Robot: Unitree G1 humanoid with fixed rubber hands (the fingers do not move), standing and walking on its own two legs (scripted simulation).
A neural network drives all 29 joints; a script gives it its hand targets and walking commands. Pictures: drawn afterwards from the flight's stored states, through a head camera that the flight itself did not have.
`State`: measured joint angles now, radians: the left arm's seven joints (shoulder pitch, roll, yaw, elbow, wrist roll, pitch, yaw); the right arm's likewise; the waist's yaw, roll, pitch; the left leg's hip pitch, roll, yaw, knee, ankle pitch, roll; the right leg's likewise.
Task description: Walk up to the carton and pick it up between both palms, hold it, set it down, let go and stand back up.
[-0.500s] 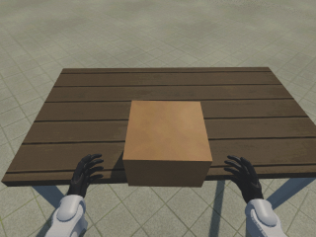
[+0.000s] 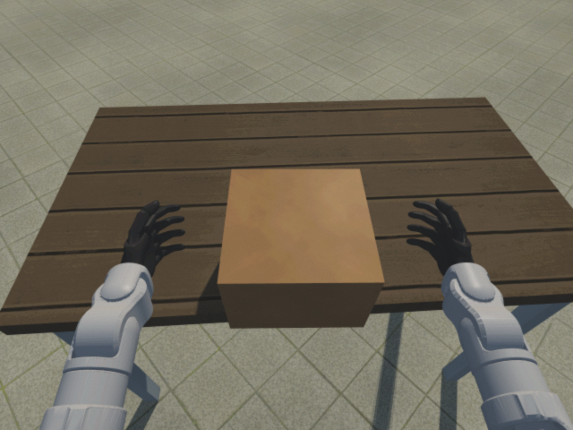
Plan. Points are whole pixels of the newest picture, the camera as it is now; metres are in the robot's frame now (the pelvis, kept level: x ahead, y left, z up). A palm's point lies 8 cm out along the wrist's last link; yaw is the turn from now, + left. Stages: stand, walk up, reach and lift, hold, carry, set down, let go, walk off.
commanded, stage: reach and lift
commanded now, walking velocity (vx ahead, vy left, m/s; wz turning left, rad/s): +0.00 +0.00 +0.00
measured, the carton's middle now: (296, 246) +0.40 -0.01 +0.00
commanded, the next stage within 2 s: none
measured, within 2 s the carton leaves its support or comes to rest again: neither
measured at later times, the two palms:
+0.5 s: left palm (151, 198) +0.40 +0.20 +0.11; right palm (444, 198) +0.41 -0.22 +0.11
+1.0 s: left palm (154, 160) +0.45 +0.20 +0.14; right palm (440, 165) +0.45 -0.21 +0.14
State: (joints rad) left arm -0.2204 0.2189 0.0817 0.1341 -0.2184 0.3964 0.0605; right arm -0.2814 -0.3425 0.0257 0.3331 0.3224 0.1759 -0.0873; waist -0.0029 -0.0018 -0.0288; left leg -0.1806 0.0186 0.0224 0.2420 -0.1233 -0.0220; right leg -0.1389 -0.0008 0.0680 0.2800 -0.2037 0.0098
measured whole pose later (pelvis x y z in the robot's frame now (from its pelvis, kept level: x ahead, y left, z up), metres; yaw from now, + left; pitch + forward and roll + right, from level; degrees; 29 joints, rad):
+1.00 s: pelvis -0.02 +0.00 +0.00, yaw +0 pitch +18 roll +0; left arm -0.97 0.37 0.07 0.87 -0.30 0.36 0.06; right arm -1.05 -0.36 0.01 0.98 0.29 0.28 -0.05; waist -0.02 0.04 -0.19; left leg -0.46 0.03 -0.01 0.16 -0.01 -0.03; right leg -0.41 0.01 0.04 0.17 -0.08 0.01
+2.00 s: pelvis -0.01 +0.01 -0.01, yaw -2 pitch +32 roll -1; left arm -0.88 0.27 0.06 1.16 -0.27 -0.14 0.01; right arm -0.93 -0.30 0.05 1.11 0.28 -0.11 0.01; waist 0.01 0.06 -0.33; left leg -0.70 0.03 0.01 0.13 0.02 -0.02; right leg -0.64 0.01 0.06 0.10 -0.01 0.03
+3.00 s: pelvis +0.01 +0.00 -0.01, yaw +0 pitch +29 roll +0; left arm -0.79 0.01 0.39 1.08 0.16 -0.25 0.11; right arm -0.78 -0.02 -0.42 0.96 -0.27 -0.18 0.00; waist -0.02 0.04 -0.31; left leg -0.52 0.02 -0.01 -0.09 0.10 -0.02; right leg -0.46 0.00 0.02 -0.09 0.04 0.01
